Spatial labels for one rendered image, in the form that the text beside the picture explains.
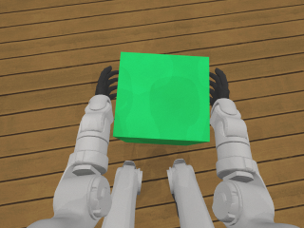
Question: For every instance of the robot right forearm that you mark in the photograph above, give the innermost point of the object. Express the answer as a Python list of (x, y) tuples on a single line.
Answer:
[(235, 160)]

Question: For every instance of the left robot upper arm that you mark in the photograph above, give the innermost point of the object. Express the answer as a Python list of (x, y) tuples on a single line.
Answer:
[(79, 202)]

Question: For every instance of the left robot hand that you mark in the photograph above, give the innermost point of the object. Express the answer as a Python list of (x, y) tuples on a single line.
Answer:
[(103, 87)]

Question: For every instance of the robot right thigh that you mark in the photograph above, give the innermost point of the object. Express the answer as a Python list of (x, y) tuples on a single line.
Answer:
[(192, 209)]

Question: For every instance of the carton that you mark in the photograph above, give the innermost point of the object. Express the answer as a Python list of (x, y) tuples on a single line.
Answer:
[(162, 99)]

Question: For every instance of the left robot shin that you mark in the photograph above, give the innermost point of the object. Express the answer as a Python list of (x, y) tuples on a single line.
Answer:
[(125, 163)]

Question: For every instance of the robot left forearm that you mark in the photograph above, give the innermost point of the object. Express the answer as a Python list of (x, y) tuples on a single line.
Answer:
[(90, 152)]

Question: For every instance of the right robot upper arm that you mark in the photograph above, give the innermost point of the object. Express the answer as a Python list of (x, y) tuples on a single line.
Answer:
[(244, 205)]

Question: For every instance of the right robot hand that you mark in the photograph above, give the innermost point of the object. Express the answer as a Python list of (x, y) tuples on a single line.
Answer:
[(220, 87)]

